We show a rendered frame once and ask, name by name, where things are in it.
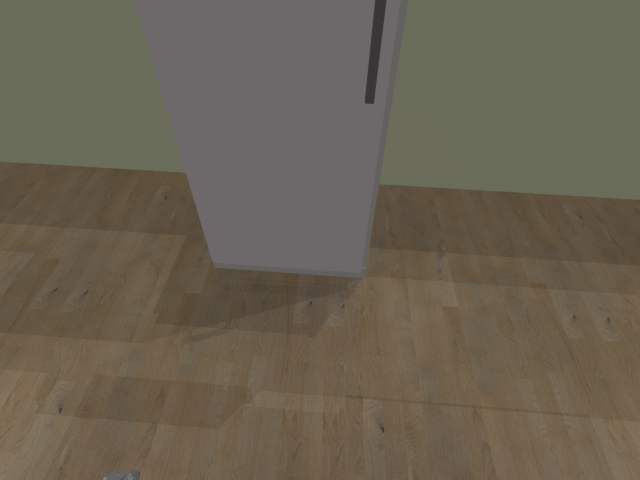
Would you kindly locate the handle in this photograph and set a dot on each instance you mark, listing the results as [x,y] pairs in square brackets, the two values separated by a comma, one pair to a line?
[376,38]

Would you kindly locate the fridge door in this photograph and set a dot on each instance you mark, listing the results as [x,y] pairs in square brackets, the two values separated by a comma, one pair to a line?
[266,99]

